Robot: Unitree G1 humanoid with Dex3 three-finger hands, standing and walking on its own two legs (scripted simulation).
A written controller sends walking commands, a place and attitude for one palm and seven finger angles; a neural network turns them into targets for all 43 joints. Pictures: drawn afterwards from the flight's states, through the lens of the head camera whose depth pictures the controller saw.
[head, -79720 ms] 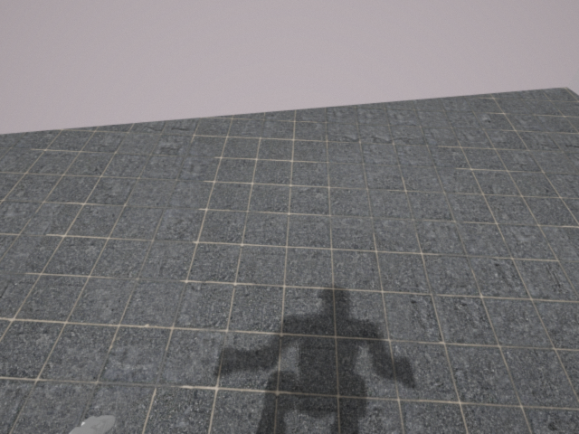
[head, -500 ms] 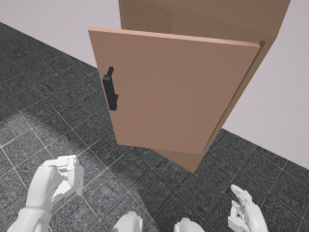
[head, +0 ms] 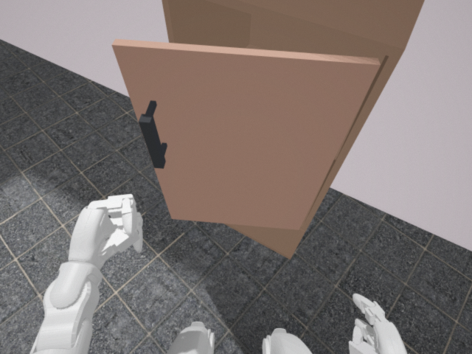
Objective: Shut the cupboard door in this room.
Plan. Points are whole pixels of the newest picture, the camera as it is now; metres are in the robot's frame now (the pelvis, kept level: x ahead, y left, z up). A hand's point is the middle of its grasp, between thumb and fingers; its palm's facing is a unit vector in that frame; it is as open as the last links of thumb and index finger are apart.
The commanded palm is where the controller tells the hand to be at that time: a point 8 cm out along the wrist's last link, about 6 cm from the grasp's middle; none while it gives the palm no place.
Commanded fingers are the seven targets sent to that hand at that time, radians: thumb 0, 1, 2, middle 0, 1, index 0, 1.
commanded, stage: bring the fist close to the handle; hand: left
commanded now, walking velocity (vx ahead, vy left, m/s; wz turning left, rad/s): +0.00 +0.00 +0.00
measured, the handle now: (156, 136) +0.50 +0.18 +0.05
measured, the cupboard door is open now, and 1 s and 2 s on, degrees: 25 25 14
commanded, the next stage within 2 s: push the door shut along its arc in 0.94 s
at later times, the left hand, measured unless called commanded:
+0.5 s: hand (160, 190) +0.38 +0.15 +0.05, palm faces -0.07 -1.00 -0.03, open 3.1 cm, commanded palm +0.36 +0.20 +0.05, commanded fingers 0.00 0.90 0.90 -1.30 -1.50 -1.30 -1.50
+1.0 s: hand (159, 185) +0.39 +0.15 +0.05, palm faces -0.06 -1.00 -0.02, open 3.1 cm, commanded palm +0.36 +0.20 +0.05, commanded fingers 0.00 0.90 0.90 -1.30 -1.50 -1.30 -1.50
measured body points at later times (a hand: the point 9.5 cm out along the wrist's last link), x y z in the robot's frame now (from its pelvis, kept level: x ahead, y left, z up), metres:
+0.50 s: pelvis +0.00 +0.00 +0.00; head +0.08 +0.01 +0.44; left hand +0.37 +0.20 +0.05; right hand +0.13 -0.25 -0.10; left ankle +0.02 +0.09 -0.65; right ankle +0.01 -0.10 -0.65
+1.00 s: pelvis +0.00 +0.00 +0.01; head +0.08 +0.01 +0.45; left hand +0.38 +0.20 +0.05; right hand +0.09 -0.26 -0.11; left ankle +0.02 +0.09 -0.65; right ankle +0.01 -0.10 -0.65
